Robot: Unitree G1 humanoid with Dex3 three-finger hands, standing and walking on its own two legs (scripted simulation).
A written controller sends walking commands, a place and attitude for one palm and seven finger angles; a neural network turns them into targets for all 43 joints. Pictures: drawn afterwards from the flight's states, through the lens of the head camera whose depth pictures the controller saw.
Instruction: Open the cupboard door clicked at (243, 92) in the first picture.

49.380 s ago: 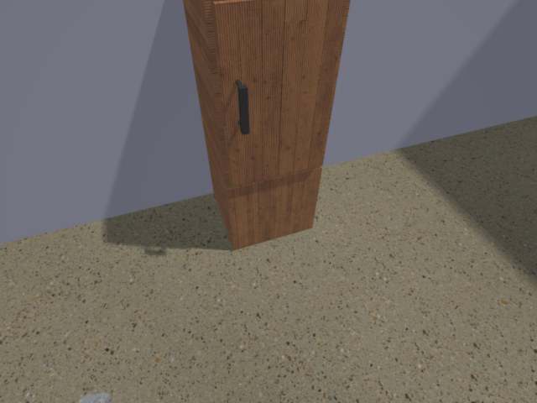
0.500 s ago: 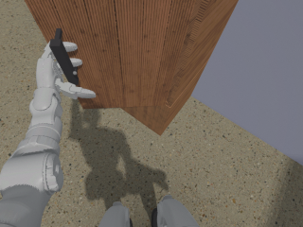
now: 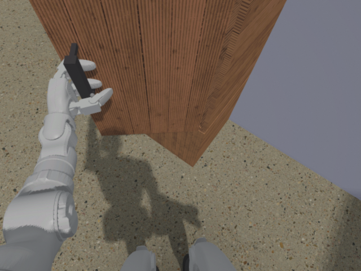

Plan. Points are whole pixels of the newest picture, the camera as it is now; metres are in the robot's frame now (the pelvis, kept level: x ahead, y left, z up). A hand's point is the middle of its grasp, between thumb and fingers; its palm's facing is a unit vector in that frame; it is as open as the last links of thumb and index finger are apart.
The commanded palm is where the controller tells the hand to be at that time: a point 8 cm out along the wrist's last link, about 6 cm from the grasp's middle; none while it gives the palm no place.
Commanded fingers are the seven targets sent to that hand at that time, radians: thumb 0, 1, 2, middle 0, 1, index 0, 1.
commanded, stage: close the thumb around the handle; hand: left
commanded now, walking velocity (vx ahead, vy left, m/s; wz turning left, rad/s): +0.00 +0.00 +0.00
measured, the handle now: (83, 78) +0.54 +0.19 +0.06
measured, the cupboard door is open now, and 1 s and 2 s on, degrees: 41 64 88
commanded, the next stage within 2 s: pull the door open along its arc in 0.26 s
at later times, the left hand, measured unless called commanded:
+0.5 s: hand (92, 97) +0.48 +0.17 +0.06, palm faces +0.05 -1.00 -0.01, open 5.7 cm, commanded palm +0.44 +0.21 +0.06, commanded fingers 0.00 0.90 0.90 -0.40 -1.35 -0.40 -1.35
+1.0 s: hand (111, 143) +0.36 +0.12 +0.06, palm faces +0.22 -0.97 +0.08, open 6.2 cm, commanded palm +0.31 +0.17 +0.06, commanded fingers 0.00 0.90 0.90 -0.40 -1.35 -0.40 -1.35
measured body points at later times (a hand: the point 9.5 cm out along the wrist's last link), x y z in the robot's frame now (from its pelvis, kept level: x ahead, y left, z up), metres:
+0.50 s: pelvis +0.00 +0.00 +0.00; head +0.12 +0.01 +0.44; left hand +0.47 +0.22 +0.06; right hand +0.02 -0.26 -0.12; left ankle -0.01 +0.08 -0.66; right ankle +0.02 -0.10 -0.66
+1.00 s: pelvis +0.02 +0.00 +0.02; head +0.09 -0.01 +0.46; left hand +0.35 +0.17 +0.06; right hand +0.15 -0.24 -0.09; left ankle -0.01 +0.08 -0.66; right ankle +0.02 -0.10 -0.66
